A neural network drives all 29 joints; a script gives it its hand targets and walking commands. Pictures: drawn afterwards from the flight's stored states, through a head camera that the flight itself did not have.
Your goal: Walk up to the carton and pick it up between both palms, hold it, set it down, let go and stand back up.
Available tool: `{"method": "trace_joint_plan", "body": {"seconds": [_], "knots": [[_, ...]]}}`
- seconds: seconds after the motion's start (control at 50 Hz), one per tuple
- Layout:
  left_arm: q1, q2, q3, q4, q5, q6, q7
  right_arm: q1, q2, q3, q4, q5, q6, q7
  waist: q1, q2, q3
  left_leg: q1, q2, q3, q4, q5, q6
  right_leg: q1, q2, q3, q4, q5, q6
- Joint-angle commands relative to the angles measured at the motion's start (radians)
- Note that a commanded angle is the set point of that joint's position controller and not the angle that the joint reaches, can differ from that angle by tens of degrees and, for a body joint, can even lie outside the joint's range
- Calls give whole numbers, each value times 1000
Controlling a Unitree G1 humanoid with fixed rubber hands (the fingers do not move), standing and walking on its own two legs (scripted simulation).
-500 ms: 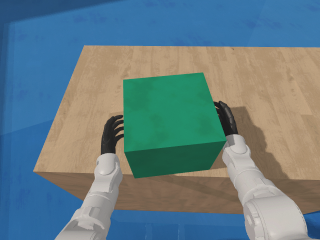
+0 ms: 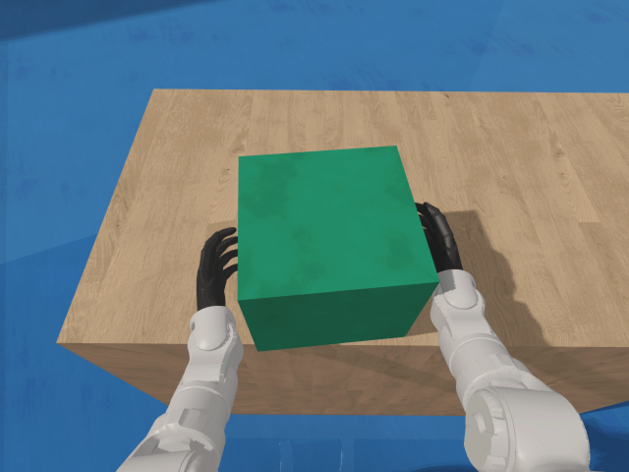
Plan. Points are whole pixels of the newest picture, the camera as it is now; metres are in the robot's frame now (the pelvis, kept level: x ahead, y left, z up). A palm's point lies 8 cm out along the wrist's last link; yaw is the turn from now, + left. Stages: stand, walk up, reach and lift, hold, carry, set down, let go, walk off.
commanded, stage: reach and lift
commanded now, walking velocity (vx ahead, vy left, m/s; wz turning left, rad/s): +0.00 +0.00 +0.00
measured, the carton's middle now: (325, 250) +0.43 +0.02 -0.01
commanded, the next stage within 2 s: none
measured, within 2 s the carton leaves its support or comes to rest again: leaves its support in 0.96 s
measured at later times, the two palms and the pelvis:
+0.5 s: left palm (214, 294) +0.35 +0.17 +0.00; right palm (442, 261) +0.42 -0.14 +0.01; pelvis +0.00 +0.00 +0.00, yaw +0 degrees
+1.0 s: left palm (207, 307) +0.33 +0.17 +0.00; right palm (441, 270) +0.40 -0.13 +0.02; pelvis -0.01 +0.00 +0.00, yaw +0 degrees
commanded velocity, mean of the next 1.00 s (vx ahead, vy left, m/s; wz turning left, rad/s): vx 0.00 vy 0.00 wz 0.00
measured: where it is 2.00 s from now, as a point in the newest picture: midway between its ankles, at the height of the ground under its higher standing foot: outside the picture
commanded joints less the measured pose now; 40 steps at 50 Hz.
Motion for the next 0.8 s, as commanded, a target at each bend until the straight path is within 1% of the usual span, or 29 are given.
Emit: {"method": "trace_joint_plan", "body": {"seconds": [0.0, 0.02, 0.06, 0.08, 0.1, 0.12, 0.14, 0.18, 0.22, 0.24, 0.26, 0.28, 0.3, 0.32, 0.4, 0.44, 0.46, 0.5, 0.52, 0.54, 0.56, 0.58, 0.62, 0.66, 0.7, 0.72, 0.74, 0.76, 0.78], "knots": [[-412, -525, -216, 21, 204, -48, -139, -394, 552, 178, 46, -178, -79, 119, 10, 26, -550, 358, -13, 47, 54, 544, -58, 274, 62, -77, -23, 322, -18], [-425, -519, -209, 29, 201, -48, -140, -401, 541, 173, 57, -185, -79, 117, 11, 14, -538, 339, -15, 53, 55, 535, -57, 282, 59, -77, -24, 326, -17], [-424, -520, -216, 30, 203, -47, -139, -391, 552, 175, 52, -184, -78, 117, 2, 27, -545, 344, -15, 54, 52, 530, -55, 278, 58, -78, -25, 323, -16], [-416, -519, -207, 34, 206, -48, -139, -386, 554, 170, 59, -191, -78, 114, 2, 19, -531, 341, -17, 53, 53, 531, -55, 292, 56, -76, -24, 335, -16], [-429, -521, -211, 28, 207, -49, -137, -394, 558, 174, 54, -191, -80, 113, 6, 25, -537, 336, -17, 54, 53, 526, -54, 290, 56, -75, -22, 330, -16], [-422, -522, -210, 31, 207, -48, -136, -387, 559, 177, 60, -189, -78, 113, 0, 25, -523, 338, -15, 54, 56, 528, -55, 283, 58, -80, -19, 325, -14], [-409, -518, -200, 49, 210, -48, -138, -385, 558, 173, 62, -192, -76, 113, 9, 17, -520, 328, -15, 59, 51, 516, -52, 289, 57, -78, -21, 326, -14], [-423, -525, -206, 36, 210, -44, -136, -385, 559, 168, 65, -192, -74, 113, -2, 21, -526, 339, -14, 56, 51, 517, -52, 280, 59, -80, -23, 315, -14], [-422, -523, -201, 44, 212, -49, -137, -381, 572, 176, 74, -199, -73, 110, 3, 15, -519, 322, -17, 56, 51, 521, -50, 291, 56, -75, -17, 342, -13], [-428, -531, -206, 43, 209, -48, -136, -385, 570, 178, 66, -195, -74, 110, -1, 21, -518, 330, -14, 54, 55, 530, -52, 282, 57, -79, -16, 339, -11], [-419, -535, -213, 42, 203, -47, -136, -390, 572, 186, 46, -194, -77, 107, 1, 11, -533, 321, -15, 57, 57, 532, -50, 286, 58, -77, -15, 346, -11], [-416, -534, -218, 42, 202, -46, -134, -383, 566, 191, 55, -191, -76, 106, -6, 11, -536, 325, -15, 56, 57, 527, -50, 288, 57, -80, -13, 355, -10], [-431, -538, -222, 37, 195, -48, -134, -390, 568, 189, 59, -194, -78, 107, -2, 12, -536, 315, -16, 58, 57, 527, -50, 290, 56, -78, -9, 358, -8], [-430, -544, -226, 43, 193, -50, -134, -388, 575, 190, 50, -191, -79, 106, -8, 13, -545, 323, -14, 55, 57, 527, -50, 283, 58, -79, -11, 354, -10], [-423, -540, -228, 48, 194, -52, -132, -387, 588, 203, 51, -189, -79, 102, -7, 9, -536, 315, -17, 57, 56, 526, -46, 295, 53, -73, -12, 363, -6], [-429, -550, -244, 43, 189, -51, -130, -388, 593, 203, 53, -194, -80, 99, -15, 25, -542, 324, -16, 56, 59, 535, -52, 284, 56, -79, -8, 368, -7], [-423, -555, -245, 45, 189, -52, -129, -396, 597, 217, 38, -186, -81, 99, -7, 10, -551, 322, -14, 57, 62, 537, -49, 284, 59, -79, -10, 366, -5], [-438, -558, -252, 47, 181, -55, -129, -391, 602, 217, 43, -183, -80, 97, -17, 12, -544, 314, -16, 53, 64, 529, -48, 288, 55, -76, -9, 370, -4], [-433, -559, -249, 48, 185, -56, -130, -390, 607, 223, 39, -181, -81, 96, -9, 13, -542, 317, -17, 54, 63, 534, -47, 291, 56, -76, -8, 371, -3], [-443, -564, -259, 39, 180, -59, -127, -383, 606, 220, 45, -185, -84, 95, -25, 12, -556, 318, -16, 54, 63, 536, -49, 291, 56, -77, -8, 381, -4], [-462, -567, -262, 28, 181, -63, -126, -395, 611, 230, 44, -184, -90, 94, -13, 19, -568, 313, -20, 56, 64, 546, -52, 298, 55, -75, -5, 396, -4], [-460, -576, -270, 20, 177, -69, -125, -403, 620, 236, 37, -185, -98, 91, -18, 13, -586, 310, -21, 55, 67, 558, -51, 301, 58, -77, 0, 419, -2], [-461, -594, -287, 14, 170, -82, -125, -411, 633, 269, -4, -178, -116, 84, -13, 11, -622, 301, -23, 56, 73, 570, -52, 328, 56, -75, 6, 466, 2], [-465, -605, -308, 12, 163, -98, -125, -419, 648, 293, -33, -174, -138, 74, -21, -1, -647, 289, -26, 52, 74, 587, -52, 360, 56, -75, 15, 533, 6], [-490, -626, -336, -17, 155, -121, -121, -439, 659, 312, -51, -177, -161, 67, -31, 7, -690, 291, -28, 49, 77, 614, -57, 378, 59, -75, 24, 586, 9], [-495, -620, -332, -9, 158, -126, -120, -435, 655, 319, -52, -179, -165, 64, -26, 2, -685, 280, -31, 49, 73, 608, -55, 390, 57, -73, 23, 586, 11], [-491, -622, -339, -13, 160, -130, -119, -430, 658, 325, -45, -175, -172, 64, -32, 8, -680, 279, -32, 47, 71, 607, -56, 392, 56, -75, 24, 604, 12], [-498, -624, -334, -23, 163, -135, -119, -451, 650, 332, -58, -174, -184, 64, -22, 5, -680, 281, -31, 49, 69, 614, -58, 393, 58, -76, 26, 605, 14], [-505, -624, -336, -30, 168, -142, -119, -446, 647, 333, -58, -173, -191, 61, -30, 8, -686, 281, -34, 47, 64, 602, -59, 400, 57, -77, 21, 610, 13]]}}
